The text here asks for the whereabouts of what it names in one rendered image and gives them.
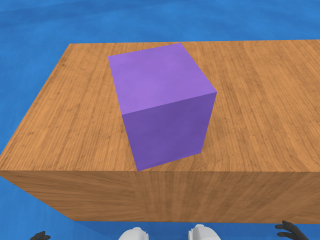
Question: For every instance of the robot left thigh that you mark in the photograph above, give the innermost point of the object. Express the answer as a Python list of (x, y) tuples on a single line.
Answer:
[(134, 234)]

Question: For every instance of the carton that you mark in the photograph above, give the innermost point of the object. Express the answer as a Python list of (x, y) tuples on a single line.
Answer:
[(166, 103)]

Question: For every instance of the robot right thigh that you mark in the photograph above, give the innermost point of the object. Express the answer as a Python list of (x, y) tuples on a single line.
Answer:
[(202, 233)]

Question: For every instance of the pedestal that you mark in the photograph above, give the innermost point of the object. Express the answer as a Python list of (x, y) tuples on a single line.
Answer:
[(259, 163)]

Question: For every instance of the robot right hand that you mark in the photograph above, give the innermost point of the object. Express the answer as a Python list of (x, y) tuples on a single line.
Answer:
[(295, 234)]

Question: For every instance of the robot thigh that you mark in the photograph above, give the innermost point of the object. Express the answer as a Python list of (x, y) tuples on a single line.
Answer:
[(202, 233), (134, 234)]

